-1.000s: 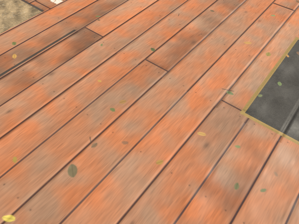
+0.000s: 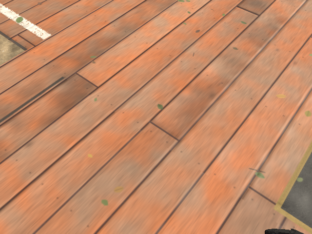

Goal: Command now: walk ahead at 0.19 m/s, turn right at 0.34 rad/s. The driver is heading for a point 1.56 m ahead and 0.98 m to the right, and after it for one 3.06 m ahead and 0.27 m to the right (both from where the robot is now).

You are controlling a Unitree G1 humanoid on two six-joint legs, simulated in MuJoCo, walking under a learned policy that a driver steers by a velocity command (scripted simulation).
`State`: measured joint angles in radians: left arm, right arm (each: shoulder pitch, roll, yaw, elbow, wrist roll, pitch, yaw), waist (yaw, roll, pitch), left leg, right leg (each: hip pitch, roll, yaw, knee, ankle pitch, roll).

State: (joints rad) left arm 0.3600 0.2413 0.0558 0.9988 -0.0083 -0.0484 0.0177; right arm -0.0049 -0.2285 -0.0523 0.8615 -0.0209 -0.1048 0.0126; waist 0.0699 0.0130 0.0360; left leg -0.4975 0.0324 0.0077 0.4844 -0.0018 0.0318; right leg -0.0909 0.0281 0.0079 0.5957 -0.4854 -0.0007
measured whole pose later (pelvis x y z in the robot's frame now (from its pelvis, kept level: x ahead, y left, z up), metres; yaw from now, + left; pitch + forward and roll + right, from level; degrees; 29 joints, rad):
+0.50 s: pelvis +0.05 -0.02 +0.01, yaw -17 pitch +2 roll +3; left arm 0.22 0.28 0.10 0.79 0.02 0.03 0.01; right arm 0.04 -0.30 -0.08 0.90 0.00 0.02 -0.04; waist 0.02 0.03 0.03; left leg -0.49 0.07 0.09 0.89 -0.46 -0.04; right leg -0.34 -0.02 -0.01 0.59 -0.29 -0.05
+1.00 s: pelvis +0.08 +0.00 +0.01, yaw -34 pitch +2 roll +0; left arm 0.15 0.33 0.10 0.69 -0.02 0.04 0.04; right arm 0.11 -0.28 -0.08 0.86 -0.02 -0.02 -0.01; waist 0.00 -0.05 0.03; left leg -0.27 -0.01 -0.01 0.47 -0.24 0.01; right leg -0.48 0.11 0.15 0.97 -0.50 0.01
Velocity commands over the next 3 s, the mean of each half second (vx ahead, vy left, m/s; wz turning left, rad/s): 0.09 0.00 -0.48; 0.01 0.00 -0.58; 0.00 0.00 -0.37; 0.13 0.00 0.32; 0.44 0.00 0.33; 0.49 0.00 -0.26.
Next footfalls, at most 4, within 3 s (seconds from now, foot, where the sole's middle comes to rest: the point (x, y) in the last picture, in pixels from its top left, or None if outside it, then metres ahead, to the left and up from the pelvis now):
0.42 right None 0.08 -0.13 -0.76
0.90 left None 0.18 0.07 -0.76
1.32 right None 0.01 -0.15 -0.76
1.70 left None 0.14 0.03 -0.76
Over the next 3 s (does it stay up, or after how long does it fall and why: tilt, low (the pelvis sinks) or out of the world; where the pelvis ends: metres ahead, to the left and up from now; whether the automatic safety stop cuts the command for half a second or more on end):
stays up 0.53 -0.26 0.00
